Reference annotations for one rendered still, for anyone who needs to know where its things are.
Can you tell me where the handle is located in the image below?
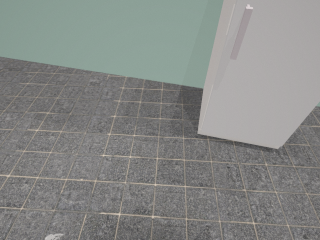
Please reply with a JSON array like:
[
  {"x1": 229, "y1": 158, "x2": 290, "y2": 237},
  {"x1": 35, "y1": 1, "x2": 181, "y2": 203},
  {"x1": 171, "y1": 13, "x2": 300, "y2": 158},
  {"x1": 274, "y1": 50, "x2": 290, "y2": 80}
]
[{"x1": 230, "y1": 4, "x2": 253, "y2": 60}]

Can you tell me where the fridge door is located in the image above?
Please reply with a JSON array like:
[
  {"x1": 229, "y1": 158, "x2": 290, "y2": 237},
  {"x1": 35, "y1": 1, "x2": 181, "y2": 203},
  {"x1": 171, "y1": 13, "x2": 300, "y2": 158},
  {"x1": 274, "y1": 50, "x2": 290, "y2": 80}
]
[{"x1": 201, "y1": 0, "x2": 320, "y2": 147}]

